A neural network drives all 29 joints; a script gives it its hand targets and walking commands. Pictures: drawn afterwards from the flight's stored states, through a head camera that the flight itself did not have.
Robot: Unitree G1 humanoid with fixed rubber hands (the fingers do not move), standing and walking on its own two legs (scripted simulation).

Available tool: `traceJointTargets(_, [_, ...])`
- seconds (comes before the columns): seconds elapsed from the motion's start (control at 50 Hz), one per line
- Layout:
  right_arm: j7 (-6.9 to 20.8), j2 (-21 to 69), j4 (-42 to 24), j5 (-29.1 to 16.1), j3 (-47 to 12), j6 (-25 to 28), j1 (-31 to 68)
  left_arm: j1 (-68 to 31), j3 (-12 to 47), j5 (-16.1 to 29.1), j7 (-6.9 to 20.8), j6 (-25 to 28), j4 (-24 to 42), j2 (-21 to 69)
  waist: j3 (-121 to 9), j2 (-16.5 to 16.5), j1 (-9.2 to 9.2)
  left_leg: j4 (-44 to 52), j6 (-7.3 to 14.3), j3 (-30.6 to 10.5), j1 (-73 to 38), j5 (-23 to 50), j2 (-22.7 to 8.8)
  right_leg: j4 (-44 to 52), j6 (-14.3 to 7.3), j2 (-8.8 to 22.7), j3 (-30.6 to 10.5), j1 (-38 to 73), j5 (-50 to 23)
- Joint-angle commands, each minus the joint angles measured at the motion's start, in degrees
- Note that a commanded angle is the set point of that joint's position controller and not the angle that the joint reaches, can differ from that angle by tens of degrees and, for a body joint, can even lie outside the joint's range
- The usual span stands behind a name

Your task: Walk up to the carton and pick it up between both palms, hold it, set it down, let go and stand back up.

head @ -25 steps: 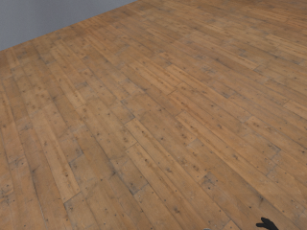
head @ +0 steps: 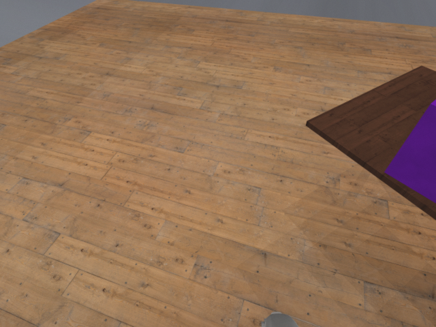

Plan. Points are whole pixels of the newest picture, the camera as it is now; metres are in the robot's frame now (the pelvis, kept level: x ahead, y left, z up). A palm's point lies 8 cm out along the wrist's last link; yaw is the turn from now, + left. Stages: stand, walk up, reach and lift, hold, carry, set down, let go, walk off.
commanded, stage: walk up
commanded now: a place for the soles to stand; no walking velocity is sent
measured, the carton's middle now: out of the picture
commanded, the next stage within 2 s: none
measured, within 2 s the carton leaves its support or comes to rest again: neither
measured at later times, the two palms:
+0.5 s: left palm (180, 297) +0.22 +0.10 -0.11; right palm out of the picture +0.12 -0.41 -0.11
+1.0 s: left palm (292, 202) +0.46 -0.19 -0.13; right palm out of the picture +0.01 -0.46 -0.15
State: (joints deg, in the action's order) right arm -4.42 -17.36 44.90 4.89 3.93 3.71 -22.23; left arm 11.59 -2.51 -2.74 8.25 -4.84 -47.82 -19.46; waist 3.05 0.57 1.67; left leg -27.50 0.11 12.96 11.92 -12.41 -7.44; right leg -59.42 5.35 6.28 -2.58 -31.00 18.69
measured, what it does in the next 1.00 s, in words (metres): steps to the right, turning right: right foot, then left foot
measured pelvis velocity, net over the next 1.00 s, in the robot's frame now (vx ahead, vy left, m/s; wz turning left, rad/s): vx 0.20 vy -0.28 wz -0.79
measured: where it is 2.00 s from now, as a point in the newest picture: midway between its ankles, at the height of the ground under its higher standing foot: outside the picture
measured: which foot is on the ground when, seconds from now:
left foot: down 0.00-0.14, up 0.16-0.52, down 0.54-0.96, up 0.98-1.00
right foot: up 0.00-0.12, down 0.14-0.54, up 0.56-0.92, down 0.94-1.00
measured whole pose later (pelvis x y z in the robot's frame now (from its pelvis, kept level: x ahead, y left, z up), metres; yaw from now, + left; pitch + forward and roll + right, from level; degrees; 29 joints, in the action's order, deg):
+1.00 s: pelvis +0.20 -0.28 -0.02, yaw -45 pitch -3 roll +1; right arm -1.2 -16.0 46.9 2.4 -0.7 0.8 -24.4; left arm 9.3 -1.5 -1.2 2.6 -0.1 -46.8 -13.2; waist 6.9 -0.6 1.6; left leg -50.1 -1.9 11.0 11.5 -30.0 -12.1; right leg -39.6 -0.9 1.5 1.2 -25.4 12.4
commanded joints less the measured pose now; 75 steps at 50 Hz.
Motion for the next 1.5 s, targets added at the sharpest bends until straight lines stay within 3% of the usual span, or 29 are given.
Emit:
traceJointTargets(0.0, [0.2, -11.3, -3.1, 0.9, 3.5, 1.2, -1.5, -6.5, -0.1, 0.8, 0.4, 1.8, 5.5, -2.8, 1.5, -10.7, 1.72, 17.0, 11.2, -10.6, -3.6, -19.7, -15.8, 8.4, -1.0, 2.1, 3.0, -4.1, 1.7])
traceJointTargets(0.06, [0.6, -13.4, -2.8, 0.8, 4.1, 0.1, 0.9, -6.2, -0.4, 1.0, 0.3, 3.2, 5.3, -1.9, -0.3, -12.2, 0.40, 12.9, 10.1, -3.4, -0.3, -18.3, -15.1, 16.8, -3.1, -0.1, 8.6, 6.5, 3.5])
traceJointTargets(0.1, [1.1, -12.9, -1.6, 0.8, 3.5, -1.3, 1.4, 0.1, -1.0, 1.0, -0.9, 4.2, 2.4, -1.6, -2.1, -7.7, -2.69, 3.1, 8.3, 0.8, 4.4, -18.6, -13.4, 24.3, -5.5, -3.8, 12.0, 17.5, 0.6])
traceJointTargets(0.12, [1.5, -8.9, -1.9, 0.9, 1.3, -2.1, -0.3, 6.6, -2.4, 0.9, -2.2, 4.5, 0.7, -4.4, -4.7, 3.3, -6.08, -11.9, 7.2, 4.3, 8.2, -19.1, -10.5, 28.8, -5.5, -5.9, 9.9, 26.7, 1.1])
traceJointTargets(0.14, [2.8, -3.0, -4.6, 0.5, -0.6, -2.7, 1.3, 12.4, -4.2, 2.2, -3.6, 4.5, 0.6, -10.9, -2.3, 19.7, -9.88, -31.4, 3.4, 4.1, 21.7, -26.0, -2.3, 39.9, -9.0, 1.9, -12.0, 31.1, 8.5])
traceJointTargets(0.16, [3.9, -2.4, -8.7, -1.4, -1.1, -3.2, 5.2, 12.0, -5.1, 3.8, -4.9, 3.8, 1.3, -15.5, 0.3, 18.7, -9.81, -37.9, 1.8, -7.5, 31.2, -28.4, 1.0, 47.8, -13.2, 8.3, -30.0, 27.7, 14.2])
traceJointTargets(0.18, [4.2, -3.7, -9.6, -2.6, -1.4, -3.0, 6.4, 10.6, -4.8, 3.7, -6.2, 3.2, 1.0, -15.0, 2.4, 13.1, -9.07, -40.4, 1.1, -12.4, 33.7, -24.6, -0.1, 48.5, -15.0, 10.0, -30.5, 26.8, 17.2])
traceJointTargets(0.24, [4.2, -6.9, -5.8, -2.1, -1.4, -1.4, -0.7, 5.2, -2.8, 2.5, -6.6, 3.6, 4.3, -8.2, 1.0, 7.3, -3.60, -31.8, 0.6, -12.2, 27.5, -12.8, -1.8, 43.8, -15.1, 4.1, -19.3, 24.2, 2.7])
traceJointTargets(0.3, [3.5, -4.9, -5.5, -1.5, -1.7, -1.3, -1.5, 6.3, -2.2, 1.9, -5.3, 5.1, 5.0, -5.6, -2.8, 6.4, -2.99, -27.6, 0.4, -10.8, 20.4, -8.0, 1.9, 41.4, -15.5, 1.4, -15.2, 22.7, -17.1])
traceJointTargets(0.48, [0.9, -1.4, -7.4, -2.2, -1.9, -0.9, 2.2, 8.8, -1.8, 0.3, -5.2, 4.3, 4.9, -4.0, 0.7, 3.8, -2.08, -5.7, 2.0, -9.2, 1.9, 3.2, 8.4, 35.7, -11.0, -3.2, -21.3, 9.6, -4.9])
traceJointTargets(0.52, [0.0, -3.4, -7.1, -1.5, -1.0, -0.1, -3.3, 8.4, -0.6, 0.2, -5.2, 4.5, 5.0, -1.5, -0.8, 0.3, 1.35, 1.1, 3.5, -15.6, -12.2, 2.6, 2.8, 25.8, -8.0, -6.8, -20.1, -0.2, 4.0])
traceJointTargets(0.54, [-0.5, -7.6, -7.1, -0.8, 0.1, 0.3, -8.6, 11.1, 0.3, -0.2, -5.3, 4.7, 5.3, 1.2, -5.8, -7.7, 3.26, 8.2, 6.0, -33.5, -20.4, -11.3, -12.3, 9.8, -5.7, -11.8, -13.3, -5.2, 9.0])
traceJointTargets(0.56, [-1.1, -11.2, -7.0, -1.8, 1.3, -0.4, -7.2, 16.3, -0.6, -0.7, -5.9, 4.0, 5.2, -1.4, -4.8, -10.1, 0.43, 15.5, 11.2, -52.9, -18.0, -24.1, -25.4, -4.3, -3.3, -12.5, -5.8, -10.5, 14.3])
traceJointTargets(0.58, [-1.5, -8.5, -6.6, -2.8, 0.6, -0.7, -5.1, 16.0, -1.4, -1.9, -6.2, 3.3, 3.9, -4.8, 0.1, -2.2, -0.85, 16.9, 11.1, -50.8, -11.3, -30.3, -25.4, -10.7, -1.9, -7.9, -5.8, -10.7, 10.2])
traceJointTargets(0.66, [-0.2, -2.7, -4.5, -2.3, -1.3, 1.5, -0.7, 10.6, -1.0, -1.5, -4.5, 2.8, 3.8, -1.0, 4.3, -6.7, -1.27, 16.4, 8.7, -21.9, -0.6, -14.1, -13.8, -7.1, -1.1, -3.5, -3.8, -6.9, 0.8])
traceJointTargets(0.84, [1.8, -5.4, -1.2, -1.5, -1.7, 1.5, -2.2, 1.0, 1.7, 0.1, -3.5, 4.2, 3.0, 4.1, 1.4, -9.9, -1.11, 6.5, 8.3, 0.4, 0.0, 18.2, -10.1, 16.4, -3.4, -2.8, 5.6, 6.4, -11.9])
traceJointTargets(0.92, [2.7, -7.6, -1.0, -1.6, -2.2, -1.2, -2.0, 6.7, -0.2, 0.4, -5.1, 5.4, 0.3, -0.3, -1.2, -4.2, -4.42, -8.6, 5.4, 2.1, 4.6, 11.1, -8.9, 27.3, -6.2, -5.9, 7.0, 22.1, -17.4])
traceJointTargets(0.94, [3.2, -5.9, -1.4, -1.8, -3.1, -1.8, -4.9, 10.7, -1.8, 0.4, -5.9, 5.6, 0.0, -4.5, -4.7, 2.6, -5.68, -19.6, 3.1, 2.9, 8.1, 5.5, -6.6, 28.0, -8.1, -2.9, 1.5, 29.4, -25.7])
traceJointTargets(0.96, [3.7, -2.2, -3.1, -3.2, -4.3, -2.5, -7.6, 13.1, -3.7, 1.7, -6.9, 5.1, 1.2, -10.4, -10.5, 13.1, -6.12, -36.6, -0.5, 1.6, 16.7, -18.2, 0.6, 30.7, -15.4, 9.9, -19.1, 35.4, -31.0])
traceJointTargets(0.98, [3.5, -1.5, -4.6, -3.7, -4.5, -3.5, -4.6, 13.1, -4.2, 4.4, -8.1, 4.1, 1.9, -11.2, -12.6, 10.1, -7.47, -41.4, 0.1, -6.9, 15.7, -28.3, 1.8, 38.2, -19.9, 12.6, -25.9, 29.2, -20.4])
traceJointTargets(1.06, [2.8, -1.9, -3.7, -3.5, -4.6, -3.8, -3.2, 0.5, -1.1, 2.6, -10.0, 3.0, 4.3, -3.2, -2.8, 8.1, -2.80, -30.6, 0.7, -10.0, 9.9, -23.6, 0.1, 38.8, -17.1, 6.6, -14.5, 13.2, -9.7])
traceJointTargets(1.14, [2.5, -1.1, -2.6, -3.7, -3.9, -4.0, -3.8, -2.2, 0.0, 1.9, -9.3, 3.0, 5.2, -3.1, -5.4, 7.3, -1.73, -20.5, 1.1, -8.3, 3.4, -17.4, 3.5, 35.5, -16.5, 5.8, -14.1, 9.5, -19.7])
traceJointTargets(1.2, [2.8, -0.9, -2.8, -3.7, -3.2, -3.3, -3.7, -4.7, 0.3, 2.2, -9.0, 2.5, 5.4, -3.6, -5.2, 5.9, 0.19, -8.6, 3.2, -8.8, -3.3, -4.3, 4.4, 34.1, -12.8, 3.7, -13.3, 3.5, -12.3])
traceJointTargets(1.26, [2.7, -8.1, -4.4, -3.7, -1.3, -3.0, 3.3, -1.0, 1.4, 2.4, -8.6, 2.4, 3.7, 0.2, -0.6, -7.6, -1.40, 10.6, 10.4, -28.4, 7.8, -6.5, -14.9, 15.9, -6.0, -9.1, 0.2, 6.7, 3.9])
traceJointTargets(1.28, [2.6, -8.7, -4.3, -3.7, -1.1, -3.1, 6.6, -0.7, 1.1, 1.6, -8.6, 2.3, 3.2, -0.5, 2.3, -7.6, -1.79, 11.4, 12.7, -27.6, 12.6, -3.0, -16.4, 8.3, -5.3, -7.6, -0.7, 8.9, 7.9])
traceJointTargets(1.34, [3.2, -6.6, -4.0, -3.2, -1.9, -2.9, 10.0, 0.5, 0.7, 1.1, -8.7, 3.2, 3.0, 0.0, 0.3, -9.5, -2.74, 5.1, 11.7, -18.4, 6.2, 15.7, -11.8, 11.6, -4.8, -5.8, -0.5, 8.2, 7.7])
traceJointTargets(1.38, [4.2, -6.4, -3.5, -3.2, -2.3, -3.0, 9.1, 1.9, 1.2, 1.2, -8.6, 4.5, 2.4, 1.2, -4.5, -7.6, -3.13, -2.0, 8.2, -13.3, 1.4, 20.7, -7.6, 27.2, -5.4, -6.4, 1.7, 14.6, -5.9])
traceJointTargets(1.42, [5.0, -4.3, -3.2, -3.7, -3.3, -3.0, 4.6, 1.3, 0.7, 1.0, -8.5, 5.4, 3.2, -2.7, -9.4, 0.7, -1.16, -7.8, 3.8, -9.8, 4.7, 7.0, -3.2, 28.9, -8.5, 0.2, -8.3, 23.1, -27.4])
traceJointTargets(1.48, [4.4, -0.7, -2.4, -4.6, -5.0, -4.1, 6.5, -1.5, 1.3, 3.5, -8.6, 5.1, 2.6, -3.5, -4.6, 3.3, -0.80, -4.8, 1.9, -9.8, -1.6, -6.7, 2.5, 36.2, -11.6, 3.3, -14.5, 9.6, -17.8])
